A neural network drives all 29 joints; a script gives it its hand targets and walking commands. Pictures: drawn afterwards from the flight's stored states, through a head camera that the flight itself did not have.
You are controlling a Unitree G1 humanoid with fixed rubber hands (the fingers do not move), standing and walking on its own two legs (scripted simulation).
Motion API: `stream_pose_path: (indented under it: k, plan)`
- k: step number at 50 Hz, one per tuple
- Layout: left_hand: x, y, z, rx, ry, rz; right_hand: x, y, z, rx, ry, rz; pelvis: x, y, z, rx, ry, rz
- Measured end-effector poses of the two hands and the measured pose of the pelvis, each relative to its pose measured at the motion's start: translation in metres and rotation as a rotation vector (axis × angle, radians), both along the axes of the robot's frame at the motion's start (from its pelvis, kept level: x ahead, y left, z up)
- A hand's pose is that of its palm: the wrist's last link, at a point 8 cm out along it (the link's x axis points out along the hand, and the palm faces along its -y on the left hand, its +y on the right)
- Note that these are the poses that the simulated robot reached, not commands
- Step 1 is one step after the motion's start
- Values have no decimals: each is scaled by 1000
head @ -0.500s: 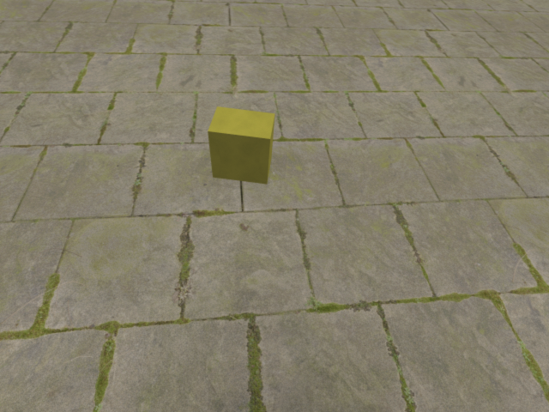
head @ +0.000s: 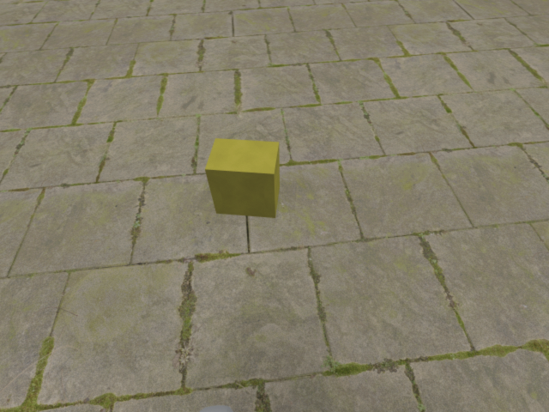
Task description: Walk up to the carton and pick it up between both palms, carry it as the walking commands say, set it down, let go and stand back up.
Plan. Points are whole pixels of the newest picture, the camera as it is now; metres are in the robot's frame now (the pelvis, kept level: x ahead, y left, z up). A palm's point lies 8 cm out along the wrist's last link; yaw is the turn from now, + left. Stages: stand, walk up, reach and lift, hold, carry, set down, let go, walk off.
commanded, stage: walk up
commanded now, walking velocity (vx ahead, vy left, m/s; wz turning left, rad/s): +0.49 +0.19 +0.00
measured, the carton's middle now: (246, 179) +1.11 +0.12 -0.62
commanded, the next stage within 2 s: none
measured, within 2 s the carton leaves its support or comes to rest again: neither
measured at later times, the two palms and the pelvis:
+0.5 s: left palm (146, 289) +0.36 +0.25 -0.12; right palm (420, 393) +0.17 -0.21 -0.11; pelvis +0.23 +0.03 +0.01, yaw +0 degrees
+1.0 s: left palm (147, 244) +0.48 +0.28 -0.15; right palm (364, 220) +0.51 -0.20 -0.13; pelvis +0.45 +0.05 +0.00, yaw -1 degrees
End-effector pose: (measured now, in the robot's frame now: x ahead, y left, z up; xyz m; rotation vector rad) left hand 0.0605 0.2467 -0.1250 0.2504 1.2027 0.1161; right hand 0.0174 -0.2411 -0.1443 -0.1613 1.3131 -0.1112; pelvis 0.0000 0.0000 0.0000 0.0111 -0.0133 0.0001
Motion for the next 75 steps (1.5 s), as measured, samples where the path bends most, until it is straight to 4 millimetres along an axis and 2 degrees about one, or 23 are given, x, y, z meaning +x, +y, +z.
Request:
stream_pose_path:
  k: [6, 8, 10, 12, 16, 20, 23, 27, 30, 33, 38, 42, 44, 46, 48, 50, 57, 60, 63, 66, 71, 75]
  plan:
    - [9, 19, -15, -22, 113, 67, 125, 22, 7, -7, -127, 80, 59, 19, -4, -21, -1, 2]
    - [20, 27, -25, -39, 144, 85, 158, 31, 7, -21, -152, 93, 81, 30, -10, -36, 20, 7]
    - [40, 32, -32, -56, 168, 79, 177, 38, 9, -32, -171, 83, 101, 38, -11, -30, 28, -12]
    - [68, 36, -29, -61, 157, 50, 183, 41, 14, -39, -164, 59, 120, 44, -8, -31, 42, -26]
    - [139, 36, -19, -81, 75, -11, 170, 41, 22, -56, -62, 12, 154, 48, 2, -41, 69, -25]
    - [212, 27, -9, -98, -18, -59, 152, 37, 29, -61, 63, -30, 187, 43, 8, -46, 87, -9]
    - [265, 15, -2, -107, -71, -91, 147, 32, 32, -59, 133, -66, 214, 36, 10, -41, 91, -1]
    - [332, -4, 1, -98, -121, -131, 158, 24, 24, -38, 196, -112, 255, 22, 4, -18, 97, -13]
    - [367, -12, -8, -57, -154, -121, 181, 14, 2, -16, 219, -107, 288, 8, -14, 6, 73, -4]
    - [371, -11, -9, -34, -112, -81, 231, 8, -7, -4, 185, -68, 313, 6, -14, -10, 30, 13]
    - [365, 4, -6, -15, -13, -4, 344, 11, -4, -1, 33, 1, 354, 11, -4, -7, 0, 5]
    - [366, 16, -14, -28, 57, 36, 426, 22, 2, -17, -71, 51, 385, 23, -4, -18, -6, 6]
    - [371, 23, -22, -45, 87, 56, 457, 30, 4, -33, -99, 70, 402, 31, -7, -35, 9, 17]
    - [382, 29, -30, -63, 109, 72, 478, 38, 8, -47, -114, 75, 420, 40, -9, -37, 21, 10]
    - [399, 33, -30, -72, 119, 64, 488, 43, 13, -55, -116, 62, 434, 46, -6, -40, 36, -3]
    - [419, 36, -26, -75, 101, 45, 488, 45, 17, -63, -94, 44, 445, 50, -2, -42, 53, -12]
    - [491, 31, -12, -82, 20, -17, 462, 43, 23, -72, 49, -22, 479, 49, 6, -47, 84, -8]
    - [519, 25, -8, -76, -13, -30, 453, 39, 21, -62, 109, -47, 494, 43, 6, -38, 91, -6]
    - [538, 20, -13, -47, -33, -22, 455, 33, 7, -43, 140, -54, 511, 34, -5, -16, 77, -3]
    - [536, 22, -12, -25, -8, 5, 478, 34, -1, -28, 139, -32, 525, 35, -6, -26, 43, 9]
    - [531, 37, -14, -15, 66, 42, 541, 46, -1, -24, 44, 0, 550, 46, -4, -22, 11, 7]
    - [543, 53, -28, -36, 95, 63, 584, 61, 0, -49, -18, 19, 567, 65, -11, -43, 26, 12]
